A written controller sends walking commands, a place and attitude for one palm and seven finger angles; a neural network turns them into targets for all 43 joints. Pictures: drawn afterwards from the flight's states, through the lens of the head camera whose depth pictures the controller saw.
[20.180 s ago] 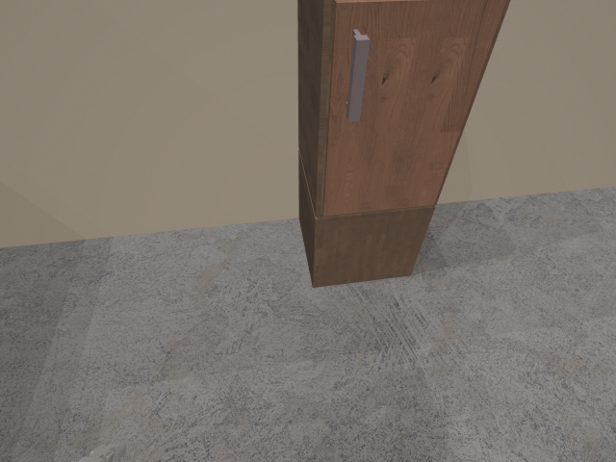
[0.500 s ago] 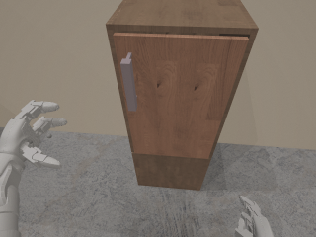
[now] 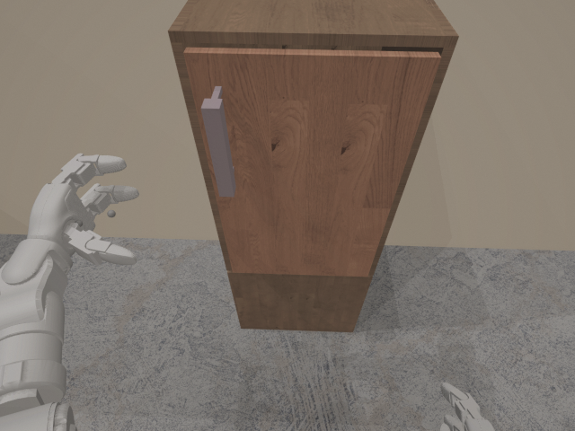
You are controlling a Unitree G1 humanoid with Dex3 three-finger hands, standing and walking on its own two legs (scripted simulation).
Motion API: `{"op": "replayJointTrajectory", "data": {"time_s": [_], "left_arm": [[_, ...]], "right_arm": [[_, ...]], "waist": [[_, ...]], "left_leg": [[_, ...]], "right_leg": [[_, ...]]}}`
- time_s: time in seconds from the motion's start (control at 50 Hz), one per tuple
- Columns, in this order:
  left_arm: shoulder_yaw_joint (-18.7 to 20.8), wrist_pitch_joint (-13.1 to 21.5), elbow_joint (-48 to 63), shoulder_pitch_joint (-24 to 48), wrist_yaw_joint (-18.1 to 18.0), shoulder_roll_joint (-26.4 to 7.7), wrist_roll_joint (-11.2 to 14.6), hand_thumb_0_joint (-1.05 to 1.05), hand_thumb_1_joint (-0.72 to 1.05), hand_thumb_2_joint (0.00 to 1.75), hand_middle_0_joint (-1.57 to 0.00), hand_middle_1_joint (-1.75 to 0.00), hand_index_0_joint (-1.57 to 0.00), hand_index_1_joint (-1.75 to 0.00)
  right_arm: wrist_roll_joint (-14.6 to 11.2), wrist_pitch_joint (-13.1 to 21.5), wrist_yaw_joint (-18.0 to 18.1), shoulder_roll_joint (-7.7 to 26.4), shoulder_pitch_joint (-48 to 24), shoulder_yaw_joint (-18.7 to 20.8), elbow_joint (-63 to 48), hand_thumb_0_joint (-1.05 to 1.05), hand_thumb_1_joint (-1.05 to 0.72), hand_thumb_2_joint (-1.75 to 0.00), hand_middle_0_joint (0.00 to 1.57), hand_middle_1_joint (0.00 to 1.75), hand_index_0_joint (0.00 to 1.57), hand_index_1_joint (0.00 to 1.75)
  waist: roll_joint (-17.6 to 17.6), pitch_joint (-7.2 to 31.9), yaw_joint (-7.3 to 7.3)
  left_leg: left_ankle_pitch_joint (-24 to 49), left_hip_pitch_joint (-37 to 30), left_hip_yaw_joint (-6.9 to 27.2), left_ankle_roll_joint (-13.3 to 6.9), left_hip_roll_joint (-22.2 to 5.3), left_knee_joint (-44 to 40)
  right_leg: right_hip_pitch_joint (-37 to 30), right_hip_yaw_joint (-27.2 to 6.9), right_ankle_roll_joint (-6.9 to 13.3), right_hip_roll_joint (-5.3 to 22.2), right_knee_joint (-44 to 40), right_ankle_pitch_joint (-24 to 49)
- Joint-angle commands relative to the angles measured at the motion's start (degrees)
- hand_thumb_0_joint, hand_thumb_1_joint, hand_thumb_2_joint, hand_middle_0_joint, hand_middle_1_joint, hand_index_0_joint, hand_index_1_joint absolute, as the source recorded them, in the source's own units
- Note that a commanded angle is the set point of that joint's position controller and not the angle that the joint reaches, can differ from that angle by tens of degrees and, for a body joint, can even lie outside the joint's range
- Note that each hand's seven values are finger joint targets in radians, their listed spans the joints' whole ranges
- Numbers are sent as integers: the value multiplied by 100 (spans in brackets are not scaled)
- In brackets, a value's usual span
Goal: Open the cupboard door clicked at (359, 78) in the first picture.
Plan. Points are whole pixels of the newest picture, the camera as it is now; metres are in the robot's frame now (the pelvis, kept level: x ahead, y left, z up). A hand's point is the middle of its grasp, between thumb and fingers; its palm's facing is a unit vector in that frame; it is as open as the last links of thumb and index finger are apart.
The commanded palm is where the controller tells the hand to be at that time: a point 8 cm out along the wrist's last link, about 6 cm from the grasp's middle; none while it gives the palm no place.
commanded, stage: move the hooked fingers beside the handle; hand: left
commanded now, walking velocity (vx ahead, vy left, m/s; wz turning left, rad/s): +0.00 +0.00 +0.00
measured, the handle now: (223, 144) +0.53 +0.13 +0.12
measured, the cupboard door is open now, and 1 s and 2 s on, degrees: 0 0 0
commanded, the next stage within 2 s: none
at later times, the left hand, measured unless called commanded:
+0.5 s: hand (144, 188) +0.41 +0.22 +0.13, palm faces +0.01 -1.00 +0.00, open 14.0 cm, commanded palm +0.39 +0.27 +0.13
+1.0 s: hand (175, 155) +0.48 +0.19 +0.13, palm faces +0.00 -1.00 +0.00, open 14.0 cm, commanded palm +0.46 +0.25 +0.12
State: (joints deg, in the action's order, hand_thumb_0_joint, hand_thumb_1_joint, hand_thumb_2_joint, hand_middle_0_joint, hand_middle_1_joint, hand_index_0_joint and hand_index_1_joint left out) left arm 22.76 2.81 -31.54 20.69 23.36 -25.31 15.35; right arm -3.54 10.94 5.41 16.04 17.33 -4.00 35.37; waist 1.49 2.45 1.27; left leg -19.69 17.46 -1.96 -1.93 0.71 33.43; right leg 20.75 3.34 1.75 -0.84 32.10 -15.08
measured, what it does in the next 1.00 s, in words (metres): stands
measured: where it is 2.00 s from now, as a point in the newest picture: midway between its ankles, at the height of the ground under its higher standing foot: outside the picture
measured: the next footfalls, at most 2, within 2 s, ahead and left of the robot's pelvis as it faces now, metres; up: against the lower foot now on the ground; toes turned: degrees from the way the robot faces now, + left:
none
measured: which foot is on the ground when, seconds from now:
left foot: down 0.00-1.00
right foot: down 0.00-1.00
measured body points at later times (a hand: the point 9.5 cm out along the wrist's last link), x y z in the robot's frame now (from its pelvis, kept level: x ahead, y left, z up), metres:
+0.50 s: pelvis +0.00 +0.01 +0.00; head +0.03 +0.01 +0.45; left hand +0.40 +0.28 +0.13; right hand +0.12 -0.24 -0.10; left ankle -0.03 +0.10 -0.73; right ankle +0.01 -0.10 -0.73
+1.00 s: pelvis +0.00 +0.00 -0.01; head +0.07 +0.00 +0.44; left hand +0.47 +0.25 +0.14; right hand +0.02 -0.27 -0.12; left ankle -0.03 +0.09 -0.73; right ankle +0.01 -0.10 -0.73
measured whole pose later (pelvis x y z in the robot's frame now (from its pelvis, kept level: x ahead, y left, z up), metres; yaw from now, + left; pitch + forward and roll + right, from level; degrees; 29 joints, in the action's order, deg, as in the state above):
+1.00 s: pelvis +0.00 +0.00 -0.01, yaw -1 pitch +10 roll -1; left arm 21.8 15.4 -63.1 48.8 16.9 -27.9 8.3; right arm -1.9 3.2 2.8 16.5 23.5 -2.4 39.3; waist 0.9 2.8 6.3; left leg -20.6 26.4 -2.6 -1.8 0.0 36.7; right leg 29.6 2.8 2.0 -1.5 34.6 -15.2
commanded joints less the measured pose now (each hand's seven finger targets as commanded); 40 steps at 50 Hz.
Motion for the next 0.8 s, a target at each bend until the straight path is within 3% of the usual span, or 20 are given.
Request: {"op": "replayJointTrajectory", "data": {"time_s": [0.0, 0.06, 0.08, 0.14, 0.18, 0.2, 0.22, 0.24, 0.36, 0.4, 0.46, 0.48, 0.5, 0.52, 0.58, 0.6, 0.66, 0.7, 0.72, 0.78], "left_arm": [[335, 469, 1317, 2249, -110, -1559, 86, 0, -50, 30, -30, -120, -30, -120], [92, 543, 1472, 2327, -161, -1248, 65, 0, -50, 30, -30, -120, -30, -120], [110, 549, 1388, 2430, -197, -1298, 38, 0, -50, 30, -30, -120, -30, -120], [-25, 512, 1176, 2472, -246, -1108, 26, 0, -50, 30, -30, -120, -30, -120], [51, 461, 960, 2367, -289, -1140, 19, 0, -50, 30, -30, -120, -30, -120], [167, 455, 948, 2412, -310, -1329, -12, 0, -50, 30, -30, -120, -30, -120], [-48, 473, 1088, 2695, -323, -1144, -42, 0, -50, 30, -30, -120, -30, -120], [-89, 463, 982, 2620, -367, -1029, -59, 0, -50, 30, -30, -120, -30, -120], [-43, 595, 461, 3290, -596, -1183, -197, 0, -50, 30, -30, -120, -30, -120], [-246, 670, 317, 3702, -642, -1073, -270, 0, -50, 30, -30, -120, -30, -120], [-264, 797, -16, 4047, -693, -1117, -369, 0, -50, 30, -30, -120, -30, -120], [-477, 854, -53, 4301, -693, -923, -391, 0, -50, 30, -30, -120, -30, -120], [-435, 900, -141, 4412, -702, -958, -389, 0, -50, 30, -30, -120, -30, -120], [-330, 945, -204, 4414, -710, -1099, -414, 0, -50, 30, -30, -120, -30, -120], [-396, 1044, -503, 4449, -736, -917, -388, 0, -50, 30, -30, -120, -30, -120], [-201, 1068, -709, 4454, -762, -1181, -415, 0, -50, 30, -30, -120, -30, -120], [-177, 1095, -1205, 4482, -813, -1152, -451, 0, -50, 30, -30, -120, -30, -120], [-165, 1139, -1426, 4774, -861, -1244, -543, 0, -50, 30, -30, -120, -30, -120], [-2, 1174, -1553, 4812, -884, -1454, -587, 0, -50, 30, -30, -120, -30, -120], [197, 1368, -1639, 5110, -892, -1841, -696, 0, -50, 30, -30, -120, -30, -120]], "right_arm": [[11, 270, 66, 750, -266, 340, -798, 0, -90, -90, 20, 30, 20, 30], [7, 273, 59, 723, -204, 364, -774, 0, -90, -90, 20, 30, 20, 30], [3, 260, 68, 741, -161, 378, -716, 0, -90, -90, 20, 30, 20, 30], [9, 220, 53, 739, -116, 388, -664, 0, -90, -90, 20, 30, 20, 30], [13, 168, 47, 756, -71, 398, -613, 0, -90, -90, 20, 30, 20, 30], [22, 132, 37, 783, -57, 390, -620, 0, -90, -90, 20, 30, 20, 30], [12, 115, 26, 746, -88, 378, -634, 0, -90, -90, 20, 30, 20, 30], [10, 102, 15, 725, -91, 393, -638, 0, -90, -90, 20, 30, 20, 30], [35, -41, 2, 767, 8, 380, -535, 0, -90, -90, 20, 30, 20, 30], [36, -85, -1, 766, 34, 363, -515, 0, -90, -90, 20, 30, 20, 30], [53, -120, -12, 772, 140, 372, -439, 0, -90, -90, 20, 30, 20, 30], [49, -129, -20, 754, 143, 360, -428, 0, -90, -90, 20, 30, 20, 30], [66, -135, -31, 779, 220, 378, -409, 0, -90, -90, 20, 30, 20, 30], [72, -150, -40, 784, 237, 399, -397, 0, -90, -90, 20, 30, 20, 30], [89, -183, -82, 781, 356, 402, -355, 0, -90, -90, 20, 30, 20, 30], [101, -224, -87, 829, 443, 417, -300, 0, -90, -90, 20, 30, 20, 30], [96, -313, -122, 835, 526, 430, -270, 0, -90, -90, 20, 30, 20, 30], [115, -377, -143, 853, 601, 425, -257, 0, -90, -90, 20, 30, 20, 30], [121, -397, -152, 857, 627, 431, -259, 0, -90, -90, 20, 30, 20, 30], [140, -469, -156, 868, 762, 443, -258, 0, -90, -90, 20, 30, 20, 30]], "waist": [[252, 1446, -84], [415, 1602, -34], [414, 1598, -9], [220, 1531, 10], [128, 1559, -10], [101, 1574, -62], [207, 1584, 24], [208, 1552, -15], [-14, 1429, 107], [69, 1371, 173], [289, 1547, 199], [395, 1573, 273], [173, 1718, 270], [370, 1847, 239], [315, 1998, 236], [94, 1996, 220], [-191, 1765, 261], [-99, 1657, 301], [-79, 1663, 260], [-44, 1968, 295]], "left_leg": [[1928, -328, 332, 51, -89, -409], [2125, -561, 351, 84, -101, -434], [2060, -566, 373, 102, -117, -443], [2190, -609, 402, 107, -123, -462], [2279, -571, 371, 121, -121, -444], [2308, -514, 376, 125, -123, -447], [2366, -582, 381, 137, -123, -461], [2391, -600, 393, 148, -132, -456], [1928, -395, 389, 117, -124, -465], [1745, -367, 398, 108, -122, -458], [1769, -432, 438, 139, -110, -408], [1772, -508, 441, 150, -114, -387], [1903, -550, 474, 145, -126, -342], [1936, -562, 442, 147, -120, -312], [2268, -586, 455, 183, -119, -252], [2317, -484, 463, 174, -135, -230], [2084, -75, 368, 102, -108, -240], [1926, 75, 338, 74, -81, -221], [1790, 201, 314, 58, -72, -216], [1711, 380, 223, 15, -43, -128]], "right_leg": [[-864, -212, 14, 71, -215, 1668], [-769, -172, 9, 55, -229, 1696], [-697, -150, 10, 51, -236, 1597], [-675, -130, 13, 43, -250, 1663], [-697, -137, 5, 55, -249, 1771], [-784, -136, 20, 60, -222, 1807], [-728, -136, 9, 63, -228, 1824], [-670, -123, 13, 57, -223, 1771], [-537, -148, 11, 51, -241, 1508], [-435, -158, 16, 59, -235, 1344], [-332, -158, 35, 60, -192, 1296], [-241, -151, 34, 58, -180, 1280], [-278, -140, 31, 46, -142, 1372], [-306, -177, 31, 48, -135, 1418], [-346, -157, 32, 36, -64, 1653], [-411, -144, 30, 26, -32, 1717], [-443, -174, 1, 27, -23, 1770], [-389, -192, 3, 38, 1, 1695], [-422, -228, -3, 42, -1, 1644], [-653, -336, -30, 51, 62, 1801]]}}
